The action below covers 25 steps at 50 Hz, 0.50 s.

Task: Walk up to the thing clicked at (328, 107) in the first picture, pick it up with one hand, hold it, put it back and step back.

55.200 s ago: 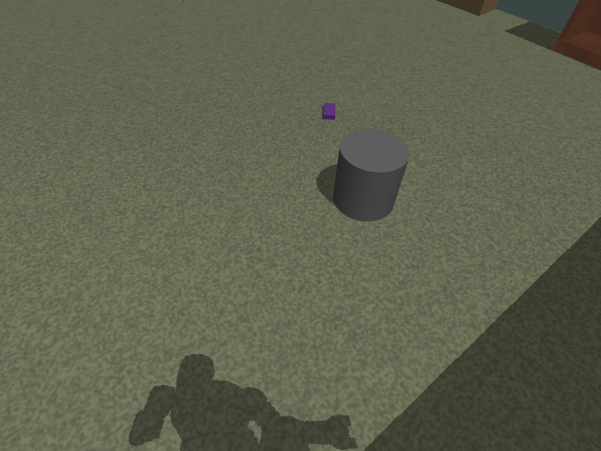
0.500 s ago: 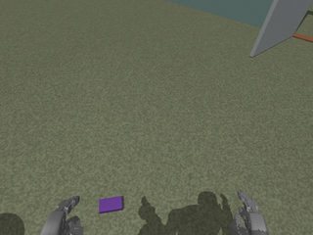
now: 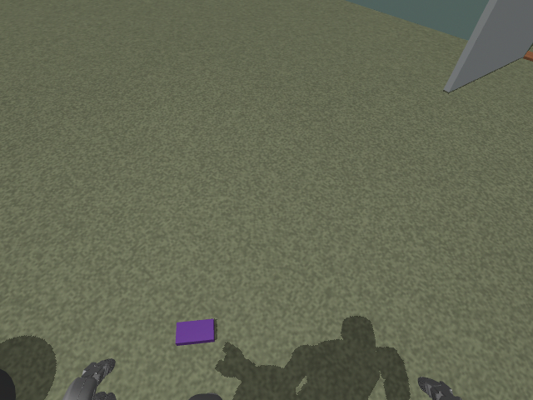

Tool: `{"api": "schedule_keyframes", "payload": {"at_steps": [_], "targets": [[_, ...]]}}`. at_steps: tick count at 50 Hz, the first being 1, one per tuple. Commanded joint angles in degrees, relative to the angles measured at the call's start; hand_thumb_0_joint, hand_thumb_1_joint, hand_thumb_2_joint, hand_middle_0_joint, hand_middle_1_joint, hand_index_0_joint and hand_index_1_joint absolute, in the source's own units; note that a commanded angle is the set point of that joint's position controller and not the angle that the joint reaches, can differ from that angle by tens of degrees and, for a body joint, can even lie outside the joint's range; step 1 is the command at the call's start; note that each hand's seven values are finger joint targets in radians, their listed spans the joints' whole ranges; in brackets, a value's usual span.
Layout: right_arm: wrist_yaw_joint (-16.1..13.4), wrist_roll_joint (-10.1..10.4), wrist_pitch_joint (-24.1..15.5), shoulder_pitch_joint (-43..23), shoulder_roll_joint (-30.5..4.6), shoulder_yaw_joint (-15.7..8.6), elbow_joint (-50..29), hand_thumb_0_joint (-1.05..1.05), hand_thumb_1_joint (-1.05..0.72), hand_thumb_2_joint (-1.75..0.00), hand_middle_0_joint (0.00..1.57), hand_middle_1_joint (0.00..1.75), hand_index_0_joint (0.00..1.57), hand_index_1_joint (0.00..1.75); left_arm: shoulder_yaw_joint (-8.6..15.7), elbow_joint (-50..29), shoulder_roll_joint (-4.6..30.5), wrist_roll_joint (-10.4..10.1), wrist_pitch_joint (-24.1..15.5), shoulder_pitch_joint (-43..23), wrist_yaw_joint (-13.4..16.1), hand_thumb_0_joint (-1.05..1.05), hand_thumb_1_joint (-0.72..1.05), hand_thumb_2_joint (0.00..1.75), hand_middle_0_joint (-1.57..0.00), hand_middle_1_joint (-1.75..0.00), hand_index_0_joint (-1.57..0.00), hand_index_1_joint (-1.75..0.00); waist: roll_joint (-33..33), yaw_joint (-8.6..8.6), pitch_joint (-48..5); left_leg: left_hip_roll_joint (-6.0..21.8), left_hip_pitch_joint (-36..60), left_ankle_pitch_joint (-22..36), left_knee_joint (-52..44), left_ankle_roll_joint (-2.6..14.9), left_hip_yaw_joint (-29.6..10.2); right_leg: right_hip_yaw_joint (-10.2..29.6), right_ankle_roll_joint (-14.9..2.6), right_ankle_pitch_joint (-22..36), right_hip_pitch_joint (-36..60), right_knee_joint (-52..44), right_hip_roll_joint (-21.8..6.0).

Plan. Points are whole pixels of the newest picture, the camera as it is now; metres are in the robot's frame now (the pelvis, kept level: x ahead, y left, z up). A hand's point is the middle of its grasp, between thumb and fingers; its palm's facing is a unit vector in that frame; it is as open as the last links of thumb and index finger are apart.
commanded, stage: stand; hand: left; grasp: from above
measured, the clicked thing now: (195, 332) +0.42 +0.25 -0.72
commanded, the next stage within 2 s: none
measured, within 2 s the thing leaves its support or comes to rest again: neither
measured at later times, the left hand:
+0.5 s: hand out of the picture +0.04 +0.24 -0.13, palm faces +0.03 -0.94 -0.33, open 7.4 cm
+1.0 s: hand out of the picture +0.04 +0.24 -0.12, palm faces +0.02 -0.94 -0.33, open 7.4 cm
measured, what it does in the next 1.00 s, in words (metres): stands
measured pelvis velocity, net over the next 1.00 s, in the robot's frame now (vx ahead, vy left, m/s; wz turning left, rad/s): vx -0.01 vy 0.00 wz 0.00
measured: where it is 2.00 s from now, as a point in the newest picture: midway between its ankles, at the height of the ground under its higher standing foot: outside the picture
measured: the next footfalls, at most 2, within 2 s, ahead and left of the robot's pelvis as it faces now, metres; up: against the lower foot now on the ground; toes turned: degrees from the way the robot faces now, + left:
none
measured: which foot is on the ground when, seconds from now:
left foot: down 0.00-1.00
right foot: down 0.00-1.00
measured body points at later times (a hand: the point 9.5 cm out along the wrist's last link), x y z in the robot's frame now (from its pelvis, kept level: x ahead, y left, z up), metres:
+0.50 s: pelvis +0.00 +0.01 +0.04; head +0.00 +0.00 +0.49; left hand +0.04 +0.29 -0.10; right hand +0.07 -0.27 -0.11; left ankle +0.02 +0.13 -0.70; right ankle +0.01 -0.14 -0.70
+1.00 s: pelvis -0.01 +0.00 +0.04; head -0.01 -0.01 +0.49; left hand +0.04 +0.29 -0.10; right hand +0.05 -0.30 -0.10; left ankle +0.02 +0.13 -0.70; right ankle +0.01 -0.14 -0.70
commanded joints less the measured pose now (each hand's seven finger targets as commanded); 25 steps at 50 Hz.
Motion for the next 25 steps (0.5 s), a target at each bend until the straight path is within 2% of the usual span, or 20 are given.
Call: {"api": "schedule_keyframes", "payload": {"at_steps": [1, 4, 10, 14, 17, 22, 25], "targets": [[-0.26, 0.11, -0.94, -2.43, -8.25, -3.18, -2.67, 0.00, -0.90, -0.90, 0.20, 0.30, 0.20, 0.30, 3.18, 0.66, 8.88, 0.29, -4.40, -2.98, 0.66, 0.00, 0.90, 0.90, -0.20, -0.30, -0.20, -0.30, -0.47, -0.60, -5.13, 1.56, 5.25, 7.11, -10.80, 4.08, -2.99, 3.53, -3.85, 7.19, 4.09, -13.41, -2.04], [-0.53, 0.33, -0.63, -1.52, -8.89, -3.29, -0.27, 0.00, -0.90, -0.90, 0.20, 0.30, 0.20, 0.30, 3.10, 4.95, 8.98, -0.28, -5.10, -2.65, 0.71, 0.00, 0.90, 0.90, -0.20, -0.30, -0.20, -0.30, 1.23, -0.66, -4.71, 2.48, 6.76, 11.39, -13.42, 4.05, -4.05, 2.65, -3.56, 12.53, 6.90, -13.76, -1.77], [-1.18, 0.74, -0.22, -1.93, -9.99, -2.83, 3.66, 0.00, -0.90, -0.90, 0.20, 0.30, 0.20, 0.30, 2.60, 12.59, 9.11, -0.99, -4.93, -1.89, 0.75, 0.00, 0.90, 0.90, -0.20, -0.30, -0.20, -0.30, 4.15, -0.36, -2.65, 4.39, 9.33, 13.40, -20.47, 3.65, -6.12, 1.61, -3.14, 13.52, 10.99, -17.37, -1.33], [-1.37, 1.18, 0.01, -2.05, -10.18, -2.52, 6.06, 0.00, -0.90, -0.90, 0.20, 0.30, 0.20, 0.30, 2.38, 16.65, 9.57, -1.00, -5.04, -1.76, 0.75, 0.00, 0.90, 0.90, -0.20, -0.30, -0.20, -0.30, 2.68, -0.09, -2.14, 4.71, 11.38, 14.84, -22.87, 3.03, -5.83, 1.74, -2.91, 15.01, 14.17, -21.01, -2.06], [-1.46, 1.43, 0.10, -1.39, -10.05, -2.23, 7.79, 0.00, -0.90, -0.90, 0.20, 0.30, 0.20, 0.30, 2.07, 18.85, 10.03, -1.13, -5.13, -2.57, 0.72, 0.00, 0.90, 0.90, -0.20, -0.30, -0.20, -0.30, 1.46, -0.78, -1.53, 4.51, 13.85, 16.32, -24.14, 2.70, -4.83, 2.32, -2.72, 16.18, 14.46, -23.52, -2.45], [-1.24, 1.67, 0.52, -2.04, -10.53, -2.11, 9.63, 0.00, -0.90, -0.90, 0.20, 0.30, 0.20, 0.30, 1.75, 21.48, 10.40, -1.05, -5.21, -3.83, 0.59, 0.00, 0.90, 0.90, -0.20, -0.30, -0.20, -0.30, 0.93, -0.94, 0.45, 4.54, 13.69, 11.32, -27.00, 2.30, -4.97, 2.17, -2.33, 13.11, 15.41, -26.54, -2.53], [-1.08, 1.72, 0.60, -3.14, -10.49, -1.96, 10.31, 0.00, -0.90, -0.90, 0.20, 0.30, 0.20, 0.30, 1.61, 22.78, 10.49, -0.96, -5.31, -4.33, 0.49, 0.00, 0.90, 0.90, -0.20, -0.30, -0.20, -0.30, 1.15, -0.77, 0.28, 4.74, 14.23, 11.45, -27.80, 2.13, -5.09, 2.16, -2.25, 13.13, 16.09, -27.34, -2.80]]}}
